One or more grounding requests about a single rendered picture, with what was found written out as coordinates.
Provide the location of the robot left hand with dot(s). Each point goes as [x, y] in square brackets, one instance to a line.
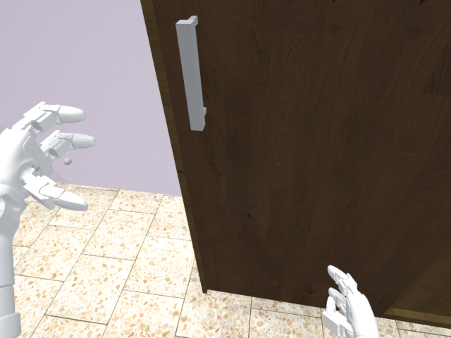
[19, 151]

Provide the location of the handle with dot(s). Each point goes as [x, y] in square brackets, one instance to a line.
[187, 42]

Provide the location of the wardrobe door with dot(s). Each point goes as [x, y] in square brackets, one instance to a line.
[430, 292]
[327, 141]

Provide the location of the robot right hand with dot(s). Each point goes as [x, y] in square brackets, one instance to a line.
[356, 317]

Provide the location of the left robot forearm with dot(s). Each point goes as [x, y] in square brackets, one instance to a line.
[12, 206]

